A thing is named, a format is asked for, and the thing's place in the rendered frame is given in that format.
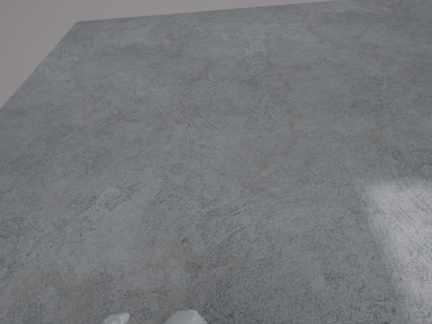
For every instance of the robot left thigh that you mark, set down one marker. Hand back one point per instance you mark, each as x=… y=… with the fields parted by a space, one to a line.
x=185 y=317

